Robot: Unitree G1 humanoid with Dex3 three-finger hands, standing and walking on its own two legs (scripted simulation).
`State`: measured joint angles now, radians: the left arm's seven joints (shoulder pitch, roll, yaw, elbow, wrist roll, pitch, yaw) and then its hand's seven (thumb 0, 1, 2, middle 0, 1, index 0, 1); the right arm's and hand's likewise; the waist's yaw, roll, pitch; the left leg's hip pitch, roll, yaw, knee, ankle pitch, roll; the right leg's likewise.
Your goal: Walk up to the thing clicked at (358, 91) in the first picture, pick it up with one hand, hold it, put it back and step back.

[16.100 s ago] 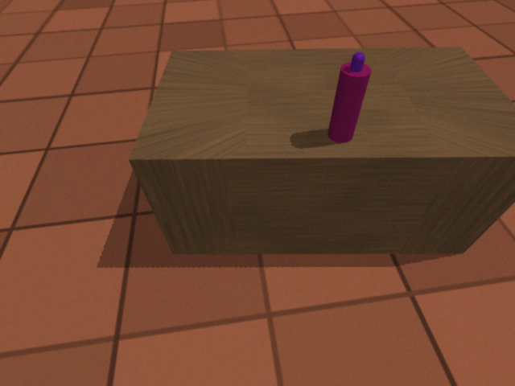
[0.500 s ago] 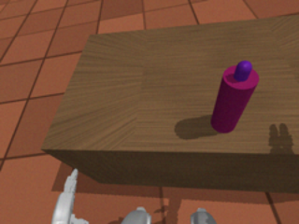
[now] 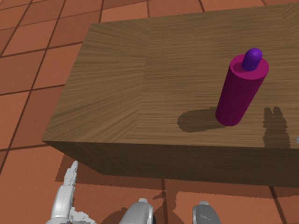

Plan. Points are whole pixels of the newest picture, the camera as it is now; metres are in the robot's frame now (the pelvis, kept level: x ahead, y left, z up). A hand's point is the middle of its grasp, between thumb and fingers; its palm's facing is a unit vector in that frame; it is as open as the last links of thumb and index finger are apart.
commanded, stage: close in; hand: right
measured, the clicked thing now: (238, 90) +0.46 -0.18 +0.04
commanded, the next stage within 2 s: rest palm in 0.64 s
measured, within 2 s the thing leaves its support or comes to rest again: neither
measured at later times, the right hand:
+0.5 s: hand (248, 110) +0.43 -0.22 -0.02, palm faces +0.14 +0.99 +0.05, open 17.7 cm
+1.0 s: hand (235, 106) +0.44 -0.18 -0.01, palm faces +0.16 +0.99 +0.03, open 17.1 cm
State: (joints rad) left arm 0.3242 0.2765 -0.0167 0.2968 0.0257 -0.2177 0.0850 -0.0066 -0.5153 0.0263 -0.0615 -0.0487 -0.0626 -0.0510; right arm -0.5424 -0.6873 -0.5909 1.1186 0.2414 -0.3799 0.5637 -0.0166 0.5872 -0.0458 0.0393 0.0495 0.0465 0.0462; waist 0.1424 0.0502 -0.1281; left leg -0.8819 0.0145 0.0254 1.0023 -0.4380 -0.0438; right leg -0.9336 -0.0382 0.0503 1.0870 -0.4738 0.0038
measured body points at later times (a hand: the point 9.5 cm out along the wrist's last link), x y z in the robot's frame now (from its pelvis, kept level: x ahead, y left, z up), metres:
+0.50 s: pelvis -0.01 +0.01 -0.03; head +0.11 -0.04 +0.40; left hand +0.14 +0.28 -0.01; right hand +0.42 -0.27 -0.02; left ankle +0.02 +0.15 -0.66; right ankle +0.02 -0.12 -0.66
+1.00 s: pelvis -0.01 +0.01 -0.03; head +0.10 -0.03 +0.40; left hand +0.14 +0.28 -0.02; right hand +0.43 -0.23 -0.01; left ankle +0.02 +0.15 -0.66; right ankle +0.02 -0.12 -0.66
